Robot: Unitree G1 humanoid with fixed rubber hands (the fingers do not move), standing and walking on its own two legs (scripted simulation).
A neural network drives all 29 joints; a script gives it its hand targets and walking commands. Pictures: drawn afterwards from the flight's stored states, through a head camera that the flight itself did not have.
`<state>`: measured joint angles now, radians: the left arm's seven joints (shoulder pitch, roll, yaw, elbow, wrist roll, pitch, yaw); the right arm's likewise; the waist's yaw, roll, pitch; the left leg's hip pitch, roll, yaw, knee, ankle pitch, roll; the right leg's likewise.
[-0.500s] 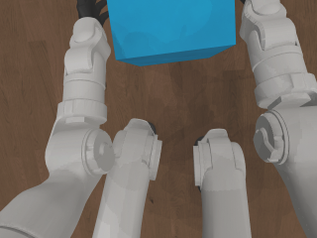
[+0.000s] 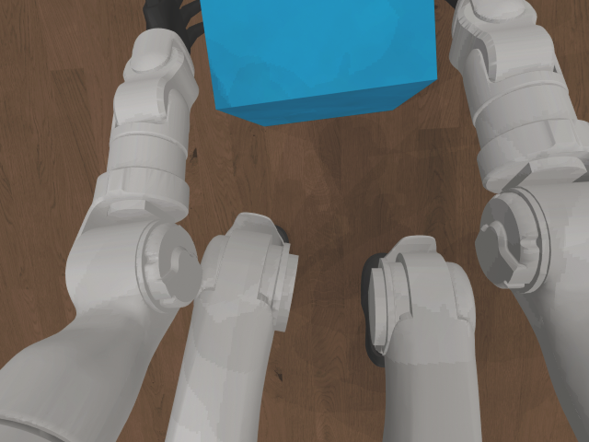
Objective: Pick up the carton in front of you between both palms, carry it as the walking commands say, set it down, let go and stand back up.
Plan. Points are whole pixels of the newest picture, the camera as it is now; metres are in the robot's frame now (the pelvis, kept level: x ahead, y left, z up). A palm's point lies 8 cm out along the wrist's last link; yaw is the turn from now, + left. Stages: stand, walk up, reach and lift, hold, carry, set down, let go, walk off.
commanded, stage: set down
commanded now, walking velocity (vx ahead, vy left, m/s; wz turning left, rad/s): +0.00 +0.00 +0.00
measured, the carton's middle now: (317, 27) +0.55 +0.05 -0.25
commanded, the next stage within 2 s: let go in 1.86 s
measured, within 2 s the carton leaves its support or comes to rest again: neither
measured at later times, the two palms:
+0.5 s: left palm (169, 32) +0.51 +0.21 -0.17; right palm out of the picture +0.57 -0.10 -0.17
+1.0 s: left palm (126, 10) +0.52 +0.24 -0.14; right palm out of the picture +0.59 -0.13 -0.13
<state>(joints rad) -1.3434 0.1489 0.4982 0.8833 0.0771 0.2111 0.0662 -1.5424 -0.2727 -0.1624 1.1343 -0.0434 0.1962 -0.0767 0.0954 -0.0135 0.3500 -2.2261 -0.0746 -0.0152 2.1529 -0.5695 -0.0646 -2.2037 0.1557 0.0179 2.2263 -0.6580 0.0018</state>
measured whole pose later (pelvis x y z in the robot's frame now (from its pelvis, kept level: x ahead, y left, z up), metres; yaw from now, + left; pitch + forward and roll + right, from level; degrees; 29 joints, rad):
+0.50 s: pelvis +0.00 +0.00 +0.00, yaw +1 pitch +35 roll +4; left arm -1.41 0.18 0.59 0.95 0.15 0.19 -0.03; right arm -1.57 -0.27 -0.25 1.12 -0.16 0.18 0.01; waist 0.09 0.01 0.41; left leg -2.21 -0.07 -0.01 2.16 -0.56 -0.07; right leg -2.20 0.12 0.01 2.25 -0.65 -0.02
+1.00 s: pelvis -0.01 +0.01 +0.00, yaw +1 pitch +36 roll +2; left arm -1.38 0.29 0.25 0.94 -0.21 0.11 0.15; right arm -1.55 -0.48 0.03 1.08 0.19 0.16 -0.07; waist 0.10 0.00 0.37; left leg -2.23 -0.03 0.04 2.15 -0.54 0.00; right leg -2.19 0.06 0.01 2.23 -0.65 -0.02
